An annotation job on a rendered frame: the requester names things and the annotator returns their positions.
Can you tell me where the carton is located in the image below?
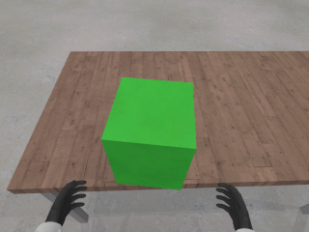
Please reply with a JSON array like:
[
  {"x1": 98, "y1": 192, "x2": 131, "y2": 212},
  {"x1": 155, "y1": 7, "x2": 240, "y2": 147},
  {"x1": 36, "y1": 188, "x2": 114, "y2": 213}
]
[{"x1": 101, "y1": 77, "x2": 197, "y2": 190}]

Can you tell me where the right robot hand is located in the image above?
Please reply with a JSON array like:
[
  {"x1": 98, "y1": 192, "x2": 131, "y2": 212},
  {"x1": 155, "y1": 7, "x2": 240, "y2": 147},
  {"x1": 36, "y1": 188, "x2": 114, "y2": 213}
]
[{"x1": 215, "y1": 183, "x2": 253, "y2": 231}]

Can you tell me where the left robot hand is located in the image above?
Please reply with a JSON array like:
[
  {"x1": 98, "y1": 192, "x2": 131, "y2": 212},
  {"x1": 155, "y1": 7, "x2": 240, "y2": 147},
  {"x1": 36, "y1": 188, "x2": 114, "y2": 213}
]
[{"x1": 45, "y1": 180, "x2": 87, "y2": 226}]

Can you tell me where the table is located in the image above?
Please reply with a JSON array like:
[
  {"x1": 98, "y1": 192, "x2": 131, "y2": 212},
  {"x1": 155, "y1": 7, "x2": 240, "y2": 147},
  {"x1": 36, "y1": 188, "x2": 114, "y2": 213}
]
[{"x1": 7, "y1": 51, "x2": 309, "y2": 223}]

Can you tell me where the robot left forearm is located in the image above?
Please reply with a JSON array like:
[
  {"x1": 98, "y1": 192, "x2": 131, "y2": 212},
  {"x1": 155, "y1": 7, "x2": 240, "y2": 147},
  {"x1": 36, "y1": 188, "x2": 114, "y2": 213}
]
[{"x1": 35, "y1": 221, "x2": 63, "y2": 232}]

